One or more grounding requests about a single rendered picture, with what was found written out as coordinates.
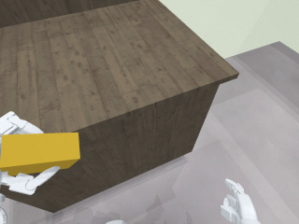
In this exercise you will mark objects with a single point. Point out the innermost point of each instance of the right robot hand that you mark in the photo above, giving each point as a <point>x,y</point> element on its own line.
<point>235,209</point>

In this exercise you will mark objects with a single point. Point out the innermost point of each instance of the table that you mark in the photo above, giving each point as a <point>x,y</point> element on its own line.
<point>132,79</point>

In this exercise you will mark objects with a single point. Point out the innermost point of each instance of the left robot hand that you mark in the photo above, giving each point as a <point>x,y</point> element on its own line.
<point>22,183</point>

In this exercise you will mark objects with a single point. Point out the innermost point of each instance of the sponge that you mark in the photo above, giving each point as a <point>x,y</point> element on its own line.
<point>30,153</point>

